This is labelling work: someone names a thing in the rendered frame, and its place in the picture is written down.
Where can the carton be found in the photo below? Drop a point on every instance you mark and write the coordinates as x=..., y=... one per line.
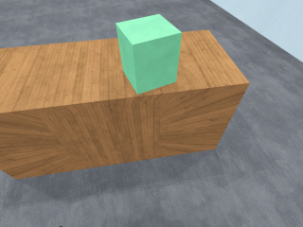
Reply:
x=149, y=50

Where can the pedestal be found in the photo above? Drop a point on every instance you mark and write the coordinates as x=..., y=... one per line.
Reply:
x=70, y=106

